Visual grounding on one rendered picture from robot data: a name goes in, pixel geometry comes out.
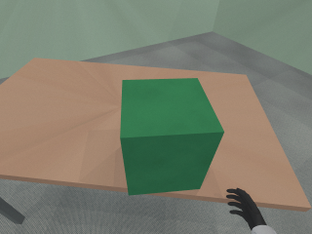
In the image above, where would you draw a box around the robot right hand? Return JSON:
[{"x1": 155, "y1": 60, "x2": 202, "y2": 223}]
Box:
[{"x1": 226, "y1": 187, "x2": 267, "y2": 230}]

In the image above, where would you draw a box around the robot right forearm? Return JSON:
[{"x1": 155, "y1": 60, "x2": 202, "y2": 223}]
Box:
[{"x1": 252, "y1": 224, "x2": 277, "y2": 234}]

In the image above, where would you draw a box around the table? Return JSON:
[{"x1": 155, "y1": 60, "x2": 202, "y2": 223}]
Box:
[{"x1": 0, "y1": 58, "x2": 312, "y2": 224}]

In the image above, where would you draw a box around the carton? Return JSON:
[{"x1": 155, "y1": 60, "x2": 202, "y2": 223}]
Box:
[{"x1": 120, "y1": 78, "x2": 224, "y2": 196}]

